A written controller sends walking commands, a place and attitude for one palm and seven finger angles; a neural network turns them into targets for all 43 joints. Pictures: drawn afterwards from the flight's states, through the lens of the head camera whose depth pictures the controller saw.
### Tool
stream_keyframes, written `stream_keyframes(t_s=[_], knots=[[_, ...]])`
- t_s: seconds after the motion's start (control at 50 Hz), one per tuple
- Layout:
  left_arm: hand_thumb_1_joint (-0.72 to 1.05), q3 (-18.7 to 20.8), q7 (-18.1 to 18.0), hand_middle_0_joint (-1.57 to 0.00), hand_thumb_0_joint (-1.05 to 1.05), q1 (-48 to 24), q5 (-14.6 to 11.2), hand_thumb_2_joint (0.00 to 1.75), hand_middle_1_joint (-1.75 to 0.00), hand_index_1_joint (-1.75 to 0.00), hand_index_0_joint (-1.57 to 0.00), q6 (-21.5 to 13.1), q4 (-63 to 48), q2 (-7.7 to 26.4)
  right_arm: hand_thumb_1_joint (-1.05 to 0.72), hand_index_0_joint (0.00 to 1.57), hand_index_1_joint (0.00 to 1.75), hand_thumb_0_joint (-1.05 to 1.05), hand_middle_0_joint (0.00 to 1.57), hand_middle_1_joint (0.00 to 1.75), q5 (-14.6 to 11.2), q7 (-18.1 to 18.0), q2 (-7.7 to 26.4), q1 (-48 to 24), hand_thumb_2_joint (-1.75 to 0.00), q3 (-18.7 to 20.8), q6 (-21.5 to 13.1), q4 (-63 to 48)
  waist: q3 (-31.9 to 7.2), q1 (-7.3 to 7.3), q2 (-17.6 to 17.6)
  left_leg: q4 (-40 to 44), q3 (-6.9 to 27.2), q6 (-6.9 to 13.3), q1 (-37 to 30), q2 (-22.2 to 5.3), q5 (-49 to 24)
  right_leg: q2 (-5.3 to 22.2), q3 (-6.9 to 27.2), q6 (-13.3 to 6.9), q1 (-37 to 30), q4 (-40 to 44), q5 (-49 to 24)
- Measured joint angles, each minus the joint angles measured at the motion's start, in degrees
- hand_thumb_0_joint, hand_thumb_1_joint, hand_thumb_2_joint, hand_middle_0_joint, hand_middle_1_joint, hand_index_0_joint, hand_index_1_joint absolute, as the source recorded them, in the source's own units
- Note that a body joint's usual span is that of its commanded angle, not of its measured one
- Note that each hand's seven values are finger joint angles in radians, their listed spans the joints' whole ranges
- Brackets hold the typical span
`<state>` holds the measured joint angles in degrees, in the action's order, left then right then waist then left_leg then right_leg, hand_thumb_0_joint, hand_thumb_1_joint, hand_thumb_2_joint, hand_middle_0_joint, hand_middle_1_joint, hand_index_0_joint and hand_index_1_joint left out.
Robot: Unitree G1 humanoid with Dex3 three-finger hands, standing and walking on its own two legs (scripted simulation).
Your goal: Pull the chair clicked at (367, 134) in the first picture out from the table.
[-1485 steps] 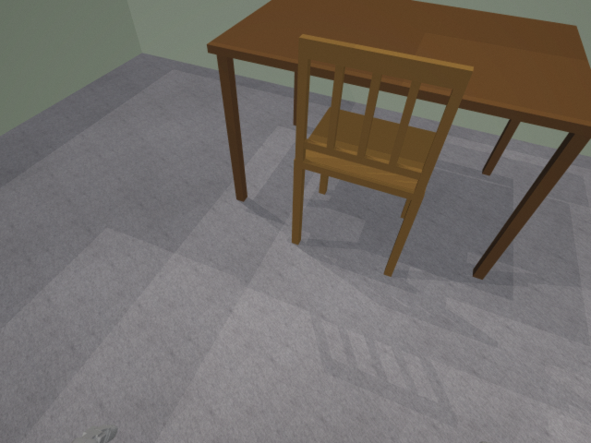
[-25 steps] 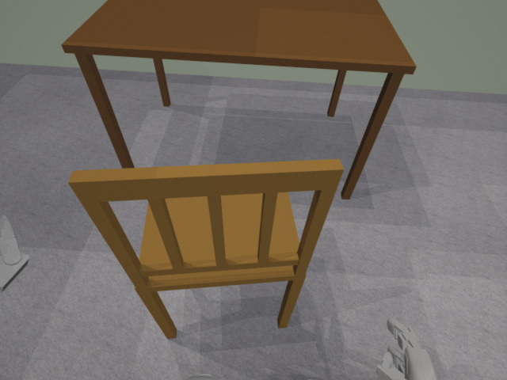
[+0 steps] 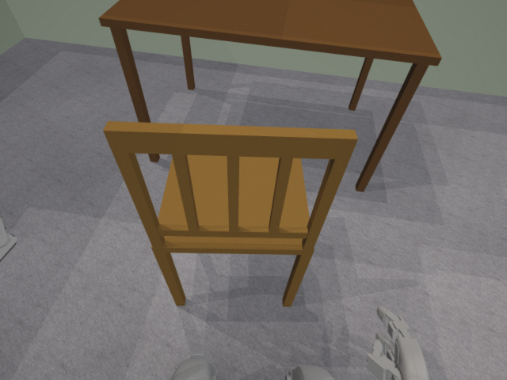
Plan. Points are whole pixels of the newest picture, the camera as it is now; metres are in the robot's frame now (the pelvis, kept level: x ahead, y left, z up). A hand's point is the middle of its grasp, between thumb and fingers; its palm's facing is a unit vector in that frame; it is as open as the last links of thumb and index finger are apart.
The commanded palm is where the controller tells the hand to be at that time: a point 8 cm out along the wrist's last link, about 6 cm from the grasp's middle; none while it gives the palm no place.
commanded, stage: stop stepping back and stand still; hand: left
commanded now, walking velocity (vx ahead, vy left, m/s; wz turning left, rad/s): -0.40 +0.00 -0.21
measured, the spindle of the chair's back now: (233, 196) +0.49 +0.07 -0.06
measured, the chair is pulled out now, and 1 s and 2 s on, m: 0.56 0.56 0.56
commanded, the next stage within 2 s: let the arm hang, fingers relaxed in 0.86 s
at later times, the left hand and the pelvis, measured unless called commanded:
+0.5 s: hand (60, 300) +0.17 +0.20 +0.18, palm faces +0.24 -0.82 -0.51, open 7.4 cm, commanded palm +0.10 +0.26 +0.20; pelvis -0.07 -0.02 +0.02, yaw -7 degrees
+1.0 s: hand (52, 323) +0.15 +0.22 +0.15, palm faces +0.24 -0.87 -0.44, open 7.4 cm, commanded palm none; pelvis -0.09 +0.00 +0.02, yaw -6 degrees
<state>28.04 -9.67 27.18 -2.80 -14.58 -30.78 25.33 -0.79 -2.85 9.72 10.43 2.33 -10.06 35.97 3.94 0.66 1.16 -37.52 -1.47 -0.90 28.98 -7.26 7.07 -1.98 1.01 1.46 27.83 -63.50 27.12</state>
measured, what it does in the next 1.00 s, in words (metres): steps on the spot: right foot, then left foot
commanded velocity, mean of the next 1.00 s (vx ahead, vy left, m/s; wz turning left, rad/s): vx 0.02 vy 0.03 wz -0.01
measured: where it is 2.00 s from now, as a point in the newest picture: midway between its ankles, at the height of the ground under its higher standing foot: outside the picture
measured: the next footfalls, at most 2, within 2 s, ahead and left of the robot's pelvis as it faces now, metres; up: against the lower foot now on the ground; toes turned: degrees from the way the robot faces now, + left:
right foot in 0.10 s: -0.04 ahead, -0.15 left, +0.00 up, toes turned -9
left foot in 0.34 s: -0.03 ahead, +0.09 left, +0.00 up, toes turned -6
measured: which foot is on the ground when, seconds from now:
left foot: down 0.00-0.12, up 0.14-0.32, down 0.34-1.00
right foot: up 0.00-0.08, down 0.10-1.00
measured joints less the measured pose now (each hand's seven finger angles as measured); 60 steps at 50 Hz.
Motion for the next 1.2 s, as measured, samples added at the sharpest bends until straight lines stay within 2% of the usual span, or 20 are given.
stream_keyframes(t_s=[0.04,0.1,0.12,0.16,0.2,0.24,0.28,0.36,0.42,0.46,0.52,0.58,0.64,0.7,0.88,0.96,1.0,1.04,1.12,1.2], knots=[[0.89,0.62,0.24,-0.21,0.01,2.54,-0.75,0.90,-0.30,-0.30,-0.21,-0.20,-1.13,-0.72,-0.91,0.20,0.30,0.01,0.20,0.30,-0.28,0.83,-0.52,-0.12,-0.90,-0.25,-0.23,-0.39,-0.59,-1.44,-1.02,0.03,-2.02,-0.43,0.85,-0.92,-0.04,1.33,-0.47,-0.41,-3.47,3.44,0.94],[0.89,1.27,0.83,-0.21,0.02,3.26,-1.02,0.90,-0.30,-0.30,-0.21,-0.20,-2.65,-0.57,-0.90,0.20,0.30,0.01,0.20,0.30,0.55,0.91,-0.45,-0.49,-0.90,-0.86,-1.42,-0.91,-0.17,-2.70,-1.32,-1.02,-3.27,-0.87,3.45,-2.10,-0.82,2.82,-1.36,-0.96,-11.39,17.95,0.56],[0.89,0.87,1.20,-0.21,0.02,1.87,-0.67,0.90,-0.30,-0.30,-0.21,-0.51,-2.78,-0.86,-0.90,0.20,0.30,0.01,0.20,0.30,0.75,0.85,0.14,-1.04,-0.90,-0.81,-1.85,-0.64,1.03,-2.89,0.21,-2.25,-2.34,-1.00,4.51,-3.08,-0.35,1.99,-2.28,0.13,-12.80,20.94,2.29],[0.88,-1.38,2.14,-0.21,0.02,-0.90,0.00,0.90,-0.30,-0.30,-0.21,-1.25,-2.59,-1.83,-0.91,0.20,0.30,0.01,0.20,0.30,0.54,0.99,1.50,-1.38,-0.90,-0.23,-1.82,0.83,3.92,-1.40,4.41,-6.54,1.22,-0.59,5.28,-3.63,7.44,-0.26,-5.42,-0.39,-15.19,23.20,-0.05],[0.88,-2.44,2.68,-0.21,0.02,0.10,0.31,0.90,-0.30,-0.30,-0.21,-1.86,-3.61,-1.30,-0.91,0.20,0.30,0.01,0.20,0.30,-0.17,1.64,1.56,-0.07,-0.90,-0.40,-0.36,2.57,2.93,-1.63,2.47,-17.74,2.34,-0.98,5.20,1.19,14.60,1.38,-4.60,-1.26,-15.15,24.22,-2.33],[0.88,-0.90,2.76,-0.22,0.01,4.22,0.24,0.90,-0.30,-0.30,-0.21,-2.29,-4.22,-0.82,-0.91,0.20,0.30,0.01,0.20,0.30,-0.88,1.82,1.10,1.26,-0.90,-0.94,1.91,2.98,0.12,-2.15,-0.99,-25.62,1.45,-0.68,2.94,5.41,16.54,2.96,-1.18,-1.32,-14.09,26.07,-4.02],[0.88,1.26,1.95,-0.22,0.01,8.09,0.30,0.90,-0.30,-0.30,-0.22,-1.83,-2.70,0.30,-0.91,0.20,0.30,0.02,0.20,0.30,-1.06,1.30,0.91,2.63,-0.90,-1.31,3.92,1.62,-2.87,-0.80,-2.85,-22.09,0.28,-0.11,-1.79,7.48,17.50,3.67,0.95,-1.13,-13.28,28.55,-5.87],[0.88,2.08,0.38,-0.22,0.01,7.16,0.16,0.90,-0.30,-0.30,-0.22,-0.60,2.76,2.54,-0.91,0.20,0.30,0.02,0.20,0.30,-1.14,0.21,2.83,3.59,-0.90,-0.69,3.43,-0.78,-4.24,2.86,-2.20,5.18,-1.07,1.48,-15.16,7.78,12.78,3.60,0.34,-0.32,-11.08,26.98,-6.00],[0.88,0.71,-0.09,-0.21,0.01,5.07,0.05,0.90,-0.30,-0.30,-0.21,0.97,4.72,1.60,-0.91,0.20,0.29,0.02,0.20,0.30,-1.19,0.26,1.61,1.83,-0.90,0.23,3.16,0.50,-1.92,2.08,-6.13,9.50,-3.80,2.15,-18.54,9.55,10.78,5.33,1.83,-0.78,-10.58,24.69,-6.88],[0.89,-0.96,0.23,-0.21,0.01,6.70,0.77,0.90,-0.30,-0.30,-0.21,2.09,3.75,0.19,-0.91,0.20,0.29,0.02,0.20,0.30,-0.53,0.58,1.54,2.17,-0.90,0.29,2.80,-0.54,-2.02,2.77,-5.37,8.76,-3.82,1.99,-18.26,8.31,10.00,4.83,-0.60,-0.95,-11.33,27.21,-6.07],[0.89,-4.17,1.50,-0.21,0.02,7.79,1.74,0.90,-0.30,-0.30,-0.21,2.18,0.63,-0.38,-0.91,0.19,0.29,0.01,0.20,0.30,-0.83,1.01,2.03,3.13,-0.90,0.08,2.09,-1.10,-1.20,3.55,-2.85,5.70,-1.45,1.39,-16.66,5.97,10.78,3.02,-3.85,-1.31,-13.94,32.76,-12.68],[0.88,-4.34,1.93,-0.22,0.02,9.40,1.79,0.90,-0.30,-0.30,-0.22,0.57,-2.54,0.92,-0.91,0.20,0.29,0.01,0.20,0.30,-1.17,0.86,2.17,3.96,-0.90,-0.30,2.81,-0.36,-1.46,2.51,-1.52,4.19,0.21,1.13,-15.07,4.56,11.30,1.44,-5.38,-2.07,-14.50,35.30,-13.88],[0.88,-1.86,1.26,-0.22,0.01,11.20,1.22,0.90,-0.30,-0.30,-0.22,-0.57,-2.82,1.48,-0.91,0.20,0.29,0.01,0.20,0.30,-1.04,0.26,2.35,4.46,-0.90,-0.32,3.88,0.24,-2.61,0.56,-1.08,4.49,0.86,1.29,-14.50,5.12,11.60,0.87,-4.37,-2.39,-13.68,36.11,-14.65],[0.88,-0.46,0.44,-0.22,0.01,9.63,0.89,0.90,-0.30,-0.30,-0.22,-0.30,0.84,0.88,-0.91,0.20,0.29,0.01,0.20,0.30,-0.82,-0.50,2.80,4.73,-0.90,-0.33,3.83,1.17,-3.15,-0.32,-0.25,6.28,0.64,1.44,-15.20,5.62,9.00,1.17,-3.80,-1.98,-13.83,36.72,-15.35],[0.89,-6.10,-0.12,-0.21,0.01,3.14,1.27,0.90,-0.30,-0.30,-0.21,4.36,8.96,-6.11,-0.91,0.20,0.29,0.01,0.20,0.30,-0.55,-0.99,2.19,3.84,-0.90,-1.31,2.75,2.75,-3.60,-0.96,-0.01,8.73,0.22,2.19,-16.51,6.47,8.07,1.92,-3.35,-1.06,-15.23,39.47,-16.90],[0.89,-7.91,0.22,-0.21,0.02,3.59,1.63,0.90,-0.30,-0.30,-0.21,4.58,4.46,-5.48,-0.91,0.20,0.29,0.02,0.20,0.30,-0.18,-0.91,1.14,2.84,-0.90,-1.83,2.33,1.88,-2.48,-0.63,-2.15,9.50,0.06,2.37,-17.26,6.72,7.88,2.15,-3.19,-0.88,-15.89,40.08,-17.08],[0.89,-10.85,2.75,-0.21,0.01,-0.25,3.66,0.90,-0.30,-0.30,-0.21,3.58,10.59,-3.53,-0.91,0.20,0.29,0.01,0.20,0.30,0.40,1.53,2.21,1.96,-0.90,-0.94,1.43,3.54,-3.35,-0.66,-1.91,7.79,0.65,2.66,-14.91,7.43,8.19,2.91,-3.68,-0.90,-13.22,37.05,-16.35],[0.89,-15.15,5.53,-0.21,0.01,-5.55,4.46,0.90,-0.30,-0.30,-0.20,7.73,22.54,-3.94,-0.91,0.20,0.30,0.01,0.20,0.30,0.89,2.93,3.72,0.17,-0.90,-0.49,3.46,5.96,-4.24,-0.71,-1.16,5.85,0.70,3.13,-13.06,8.64,8.83,4.16,-3.61,-0.62,-10.97,33.79,-14.28],[0.90,-21.95,7.81,-0.20,0.01,-11.59,4.71,0.90,-0.30,-0.30,-0.20,16.05,48.95,-8.95,-0.91,0.20,0.29,0.01,0.20,0.30,1.77,3.47,4.43,-1.90,-0.90,-0.75,7.29,8.56,-4.16,0.39,0.41,3.37,0.07,3.78,-11.79,9.52,10.15,5.12,-2.86,0.48,-8.97,29.98,-12.37],[0.90,-26.94,8.60,-0.20,0.01,-11.33,4.45,0.90,-0.29,-0.30,-0.20,19.00,65.71,-13.53,-0.91,0.20,0.29,0.01,0.20,0.30,1.81,3.50,2.08,-0.05,-0.90,-2.18,9.24,10.33,-2.01,1.06,-2.12,4.12,0.11,3.36,-13.05,9.40,9.91,4.97,-2.88,-0.08,-9.99,30.23,-12.27]])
